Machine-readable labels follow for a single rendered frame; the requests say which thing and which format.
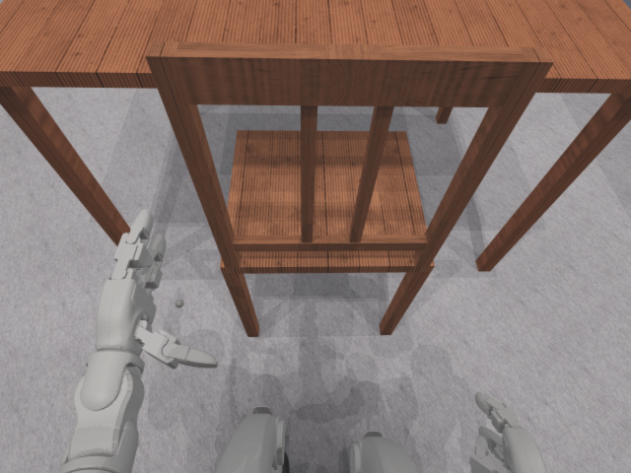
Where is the left robot hand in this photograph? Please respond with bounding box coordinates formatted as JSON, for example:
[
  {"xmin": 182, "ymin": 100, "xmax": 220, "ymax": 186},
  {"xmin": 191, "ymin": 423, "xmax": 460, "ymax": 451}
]
[{"xmin": 96, "ymin": 209, "xmax": 218, "ymax": 369}]

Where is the table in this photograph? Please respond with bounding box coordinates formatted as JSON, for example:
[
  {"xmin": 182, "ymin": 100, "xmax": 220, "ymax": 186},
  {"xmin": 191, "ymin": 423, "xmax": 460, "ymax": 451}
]
[{"xmin": 0, "ymin": 0, "xmax": 631, "ymax": 272}]

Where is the robot left forearm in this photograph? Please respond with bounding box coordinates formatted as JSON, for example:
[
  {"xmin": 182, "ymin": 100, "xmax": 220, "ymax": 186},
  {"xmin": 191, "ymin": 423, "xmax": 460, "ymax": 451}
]
[{"xmin": 57, "ymin": 349, "xmax": 145, "ymax": 473}]

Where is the right robot shin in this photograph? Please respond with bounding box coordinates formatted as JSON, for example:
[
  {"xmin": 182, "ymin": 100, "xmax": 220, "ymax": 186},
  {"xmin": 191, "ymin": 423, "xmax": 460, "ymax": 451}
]
[{"xmin": 363, "ymin": 431, "xmax": 383, "ymax": 439}]

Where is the right robot hand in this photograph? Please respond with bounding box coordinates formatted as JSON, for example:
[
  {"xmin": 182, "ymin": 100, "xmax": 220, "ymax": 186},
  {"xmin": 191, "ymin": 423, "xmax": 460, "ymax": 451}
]
[{"xmin": 469, "ymin": 392, "xmax": 548, "ymax": 473}]

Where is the chair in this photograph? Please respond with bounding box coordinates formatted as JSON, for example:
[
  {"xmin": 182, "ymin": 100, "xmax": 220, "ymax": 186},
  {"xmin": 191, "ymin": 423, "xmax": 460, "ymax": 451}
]
[{"xmin": 145, "ymin": 41, "xmax": 554, "ymax": 337}]

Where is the robot right thigh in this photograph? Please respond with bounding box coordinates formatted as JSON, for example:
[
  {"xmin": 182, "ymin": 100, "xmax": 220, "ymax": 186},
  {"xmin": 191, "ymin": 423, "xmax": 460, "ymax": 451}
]
[{"xmin": 350, "ymin": 437, "xmax": 422, "ymax": 473}]

